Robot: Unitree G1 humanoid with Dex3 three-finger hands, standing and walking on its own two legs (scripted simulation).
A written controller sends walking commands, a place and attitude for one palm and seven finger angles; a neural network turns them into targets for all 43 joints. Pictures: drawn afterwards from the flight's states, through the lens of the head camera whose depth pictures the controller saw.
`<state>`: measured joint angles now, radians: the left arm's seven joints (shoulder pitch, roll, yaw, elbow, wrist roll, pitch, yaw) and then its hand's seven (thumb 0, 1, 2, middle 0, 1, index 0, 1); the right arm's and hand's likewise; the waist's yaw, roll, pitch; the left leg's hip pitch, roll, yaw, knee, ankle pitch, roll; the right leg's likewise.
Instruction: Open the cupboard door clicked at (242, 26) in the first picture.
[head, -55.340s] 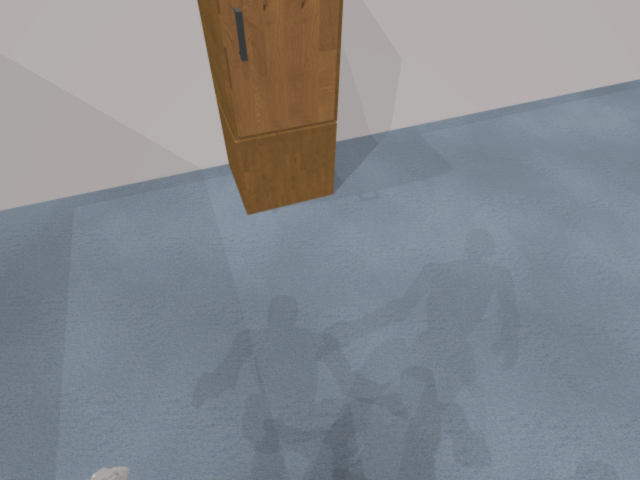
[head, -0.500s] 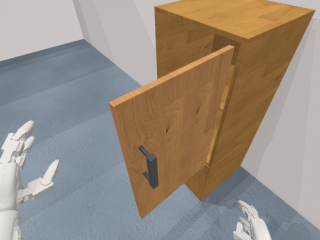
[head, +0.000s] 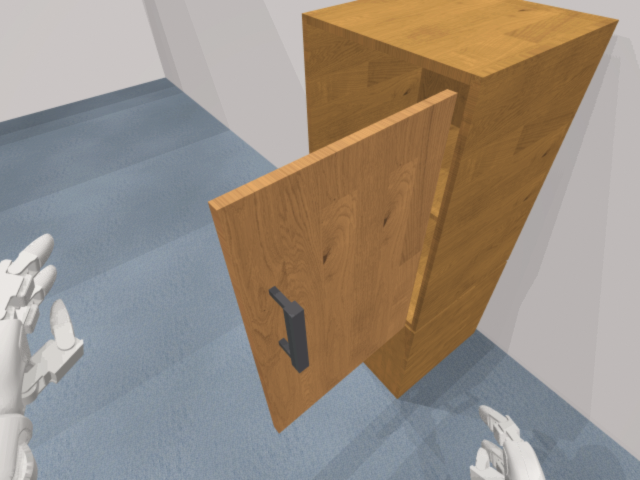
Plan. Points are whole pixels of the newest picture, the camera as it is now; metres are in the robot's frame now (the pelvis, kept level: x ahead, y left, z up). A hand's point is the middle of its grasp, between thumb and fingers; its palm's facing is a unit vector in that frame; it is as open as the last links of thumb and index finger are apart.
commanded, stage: step back with the hand held close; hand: left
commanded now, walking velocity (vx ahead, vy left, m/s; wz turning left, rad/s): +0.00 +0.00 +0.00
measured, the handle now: (289, 330) +0.31 +0.09 +0.02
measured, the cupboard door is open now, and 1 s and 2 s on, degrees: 93 93 93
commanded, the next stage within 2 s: stop stepping back and stand still in 1.36 s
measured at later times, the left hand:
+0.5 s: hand (44, 368) +0.16 +0.29 +0.15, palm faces +0.37 -0.78 -0.50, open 7.4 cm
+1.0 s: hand out of the picture +0.11 +0.29 +0.16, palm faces +0.46 -0.75 -0.47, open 7.4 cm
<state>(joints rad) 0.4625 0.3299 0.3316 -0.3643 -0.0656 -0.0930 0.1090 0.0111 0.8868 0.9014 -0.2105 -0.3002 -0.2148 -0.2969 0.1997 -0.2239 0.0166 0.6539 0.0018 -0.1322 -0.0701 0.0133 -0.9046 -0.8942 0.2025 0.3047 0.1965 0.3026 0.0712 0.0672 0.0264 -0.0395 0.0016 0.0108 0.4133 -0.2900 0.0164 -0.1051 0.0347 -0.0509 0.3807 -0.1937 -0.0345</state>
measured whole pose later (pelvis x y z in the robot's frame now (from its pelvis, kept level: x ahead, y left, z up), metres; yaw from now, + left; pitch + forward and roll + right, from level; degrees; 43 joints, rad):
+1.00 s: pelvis -0.10 +0.02 -0.02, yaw +0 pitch +1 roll -2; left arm 0.52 0.39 0.48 -0.52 -0.02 -0.25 0.15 0.01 0.89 0.90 -0.21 -0.30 -0.22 -0.30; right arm 0.22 -0.20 0.01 0.61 -0.02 -0.10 -0.06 0.01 -0.90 -0.89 0.20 0.30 0.20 0.30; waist 0.01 0.00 0.04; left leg -0.42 -0.01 0.03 0.63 -0.23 0.05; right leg -0.32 0.07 0.04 0.59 -0.31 -0.01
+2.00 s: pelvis -0.30 +0.01 -0.02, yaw -3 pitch -1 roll +2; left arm 0.54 0.42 0.43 -0.46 -0.04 -0.18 0.16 0.01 0.89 0.90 -0.21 -0.30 -0.21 -0.30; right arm 0.27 -0.21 0.00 0.66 -0.01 -0.15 -0.08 0.01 -0.91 -0.89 0.20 0.30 0.19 0.30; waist -0.05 -0.05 -0.02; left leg -0.31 0.00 0.10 0.56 -0.23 0.02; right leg -0.21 -0.01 -0.04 0.63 -0.42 0.00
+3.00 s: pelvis -0.34 +0.03 +0.00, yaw -2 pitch -2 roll +0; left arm 0.32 0.23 0.02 1.17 0.01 0.01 0.02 0.00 0.91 0.90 -0.20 -0.30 -0.20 -0.29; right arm 0.26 -0.19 -0.01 1.15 -0.02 0.03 -0.02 0.01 -0.91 -0.89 0.20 0.30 0.20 0.30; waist 0.01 0.03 0.05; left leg -0.24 -0.02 0.02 0.40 -0.13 0.03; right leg -0.15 0.00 -0.07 0.42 -0.23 -0.02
